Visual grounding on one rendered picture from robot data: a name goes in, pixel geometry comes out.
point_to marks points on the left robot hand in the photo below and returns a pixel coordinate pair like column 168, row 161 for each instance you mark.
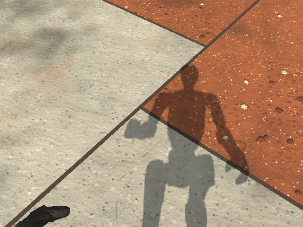
column 42, row 215

